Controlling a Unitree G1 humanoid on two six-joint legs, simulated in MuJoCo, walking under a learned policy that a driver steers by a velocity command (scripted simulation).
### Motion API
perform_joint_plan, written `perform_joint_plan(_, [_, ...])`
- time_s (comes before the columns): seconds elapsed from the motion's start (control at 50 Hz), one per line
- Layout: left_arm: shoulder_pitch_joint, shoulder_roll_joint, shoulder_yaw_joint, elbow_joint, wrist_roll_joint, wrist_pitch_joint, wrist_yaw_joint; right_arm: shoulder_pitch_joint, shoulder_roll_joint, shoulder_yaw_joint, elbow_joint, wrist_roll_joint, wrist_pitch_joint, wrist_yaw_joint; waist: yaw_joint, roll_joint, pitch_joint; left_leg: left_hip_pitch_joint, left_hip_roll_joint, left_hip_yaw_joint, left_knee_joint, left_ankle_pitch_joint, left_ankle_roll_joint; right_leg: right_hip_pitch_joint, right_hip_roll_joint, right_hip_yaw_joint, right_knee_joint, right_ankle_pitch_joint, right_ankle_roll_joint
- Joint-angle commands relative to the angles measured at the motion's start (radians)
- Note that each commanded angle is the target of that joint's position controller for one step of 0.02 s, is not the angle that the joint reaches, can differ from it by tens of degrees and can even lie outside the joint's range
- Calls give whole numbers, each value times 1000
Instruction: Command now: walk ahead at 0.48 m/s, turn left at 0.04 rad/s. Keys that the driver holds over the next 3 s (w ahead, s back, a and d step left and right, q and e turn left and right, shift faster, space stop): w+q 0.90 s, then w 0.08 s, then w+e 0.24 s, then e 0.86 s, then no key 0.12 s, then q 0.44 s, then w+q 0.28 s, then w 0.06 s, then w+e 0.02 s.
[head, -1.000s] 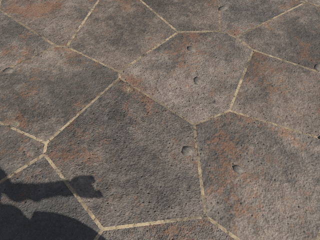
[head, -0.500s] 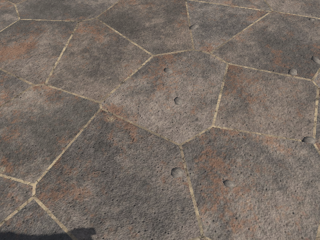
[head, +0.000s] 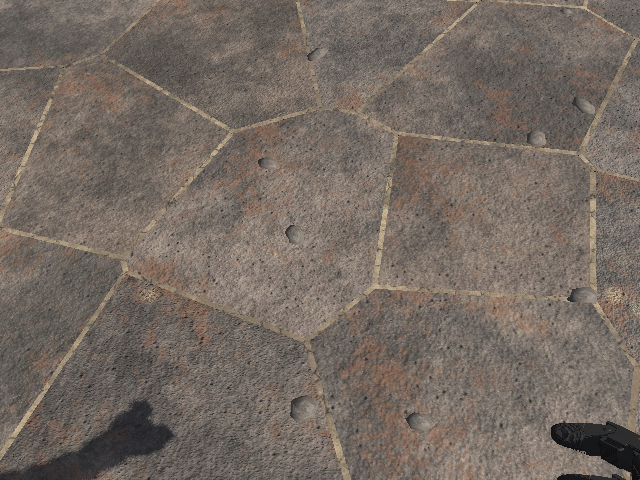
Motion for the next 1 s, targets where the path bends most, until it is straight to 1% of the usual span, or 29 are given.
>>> perform_joint_plan(0.02, [41, 170, 48, -12, 0, -4, 5, -141, -78, -14, -100, 8, -22, 16, 10, -151, 58, -11, -2, 17, -42, -35, 56, 5, -287, 66, -31, 447, -103])
perform_joint_plan(0.06, [26, 189, 54, -9, 5, 4, 10, -70, -106, -27, -83, 4, -19, 17, -30, -165, -5, 83, -47, 52, -31, -132, 97, 70, -286, 30, 74, 776, -82])
perform_joint_plan(0.08, [16, 198, 55, -11, 12, 13, 13, 19, -134, -43, -60, 3, -14, 12, -76, -174, -75, 191, -85, 80, -21, -174, 124, 91, -271, 5, 194, 984, -71])
perform_joint_plan(0.1, [-8, 196, 51, -19, 15, 21, 16, 161, -163, -59, -25, 2, -8, 5, -156, -152, -164, 388, -102, 91, -41, -138, 157, 37, -236, -41, 385, 1083, -43])
perform_joint_plan(0.12, [3, 166, 36, -46, 38, 21, 22, 323, -213, -71, -3, -2, 0, -5, -206, -55, -294, 714, 47, -124, 11, -97, 218, -194, -205, -59, 674, 813, -14])
perform_joint_plan(0.14, [151, 44, 1, -58, 38, 2, 1, 376, -283, -87, 13, 5, -3, 2, -112, 226, -427, 1073, 302, -687, -68, -325, 428, -623, 10, -48, 1071, -97, 75])
perform_joint_plan(0.16, [63, 129, 9, -60, 15, -25, -8, 383, -180, -68, 19, 24, 0, 0, -177, 131, -415, 1075, 292, -820, -211, -512, 404, -745, -2, 64, 1156, -201, 67])
perform_joint_plan(0.18, [-72, 170, 20, -104, -20, -48, -18, 313, -162, -61, 5, 16, 5, -11, -182, 75, -238, 933, 267, -673, -242, -505, 352, -813, -57, 63, 1142, -120, 56])
perform_joint_plan(0.2, [-142, 161, 13, -123, -13, -65, -18, 260, -156, -57, -9, 4, 9, -17, -158, -41, -156, 778, 227, -577, -261, -411, 323, -784, -95, 46, 1074, -55, 47])
perform_joint_plan(0.22, [-171, 154, 16, -132, 9, -74, -15, 224, -146, -53, -17, -3, 11, -20, -124, -82, -87, 652, 190, -504, -278, -285, 318, -756, -118, 33, 996, -22, 54])
perform_joint_plan(0.24, [-157, 151, 19, -135, 22, -71, -14, 208, -134, -47, -25, -15, 9, -25, -89, -59, -79, 574, 158, -453, -299, -200, 315, -695, -140, 36, 947, 5, 61])
perform_joint_plan(0.3, [-126, 115, 10, -137, 37, -50, -11, 203, -133, -47, -23, 0, 12, -37, -52, -9, -56, 447, 124, -364, -332, -77, 328, -653, -156, 1, 811, 6, 107])
perform_joint_plan(0.34, [-191, 86, -2, -163, 42, -43, -7, 224, -163, -56, -13, 4, 14, -49, -68, -8, -28, 372, 95, -306, -343, -53, 317, -643, -147, -27, 677, 90, 136])
perform_joint_plan(0.4, [-323, 57, -14, -190, 36, -50, -12, 268, -180, -62, 5, 13, 27, -62, -122, -1, -20, 305, 33, -247, -319, -118, 254, -545, -99, -40, 431, 338, 150])
perform_joint_plan(0.48, [-405, 87, -1, -212, 12, -62, -24, 341, -179, -62, 29, 23, 47, -70, -151, 23, -38, 385, 60, -337, -242, -223, 220, -482, -60, -6, 283, 392, 144])
perform_joint_plan(0.52, [-391, 115, 15, -211, 7, -68, -27, 340, -175, -63, 28, 20, 54, -72, -131, 45, -46, 455, 87, -402, -176, -242, 200, -458, -61, 14, 245, 314, 118])
perform_joint_plan(0.56, [-283, 141, 36, -185, 6, -74, -23, 318, -153, -58, 20, 14, 59, -69, -64, 59, -78, 449, 64, -408, -70, -204, 165, -303, -68, -8, 185, 265, 69])
perform_joint_plan(0.58, [-170, 178, 51, -175, 21, -78, -16, 318, -102, -40, 7, 5, 56, -63, -9, 18, -179, 388, 14, -356, 122, -231, 132, -101, -163, 63, 195, 232, 14])
perform_joint_plan(0.6, [-53, 255, 71, -163, 40, -71, -9, 409, -28, -17, -13, 8, 48, -61, -8, -194, -332, 121, -115, -214, 447, -515, 64, 244, -388, 379, 181, 121, -108])
perform_joint_plan(0.62, [0, 247, 77, -128, 23, -56, -21, 456, -65, -14, -33, 27, 42, -62, -23, -389, -362, -102, -98, -158, 662, -726, 41, 308, -508, 721, 82, -143, -190])
perform_joint_plan(0.64, [-50, 162, 56, -145, 17, -52, -21, 395, -153, -37, -18, 34, 47, -65, -3, -239, -224, -163, -41, -176, 752, -636, 30, 196, -467, 641, 47, -251, -155])
perform_joint_plan(0.66, [-94, 128, 46, -148, 18, -46, -18, 312, -172, -44, -32, 23, 54, -65, -1, -163, -125, -163, -11, -140, 764, -552, 22, 81, -423, 480, 40, -159, -120])
perform_joint_plan(0.68, [-134, 107, 37, -144, 23, -43, -18, 275, -160, -46, -43, 11, 57, -64, -18, -128, -65, -138, 17, -128, 732, -492, 15, -22, -376, 364, 18, -31, -108])
perform_joint_plan(0.7, [-159, 89, 31, -136, 28, -43, -17, 260, -146, -49, -50, 9, 61, -59, -38, -144, -31, -110, 44, -125, 695, -452, 13, -89, -340, 278, -8, 56, -99])
perform_joint_plan(0.76, [-170, 90, 36, -109, 23, -55, -18, 256, -91, -40, -60, 15, 77, -49, -60, -168, -10, -63, 72, -91, 637, -397, 2, -170, -308, 120, -71, 191, -108])
perform_joint_plan(0.82, [-155, 126, 51, -76, 23, -59, -17, 198, -71, -33, -85, 7, 79, -45, -54, -128, -1, -107, 84, -93, 517, -310, -14, -143, -324, 31, -96, 305, -129])
perform_joint_plan(0.9, [-147, 159, 58, -46, 17, -47, -12, 98, -54, -22, -104, 9, 65, -22, -21, -109, 13, -64, 75, -43, 289, -123, -2, -111, -301, -111, -97, 383, -102])
perform_joint_plan(0.94, [-102, 172, 60, -18, 8, -41, -13, 28, -36, -12, -126, 8, 58, -12, 5, -95, 31, -29, 60, -16, 195, -104, 14, -100, -307, -139, -101, 384, -98])
perform_joint_plan(1.0, [-47, 192, 65, 25, -13, -27, -21, -38, -41, -9, -158, 10, 52, -2, 9, -95, 56, -3, 35, 3, 99, -182, 53, -31, -343, -140, -83, 440, -97])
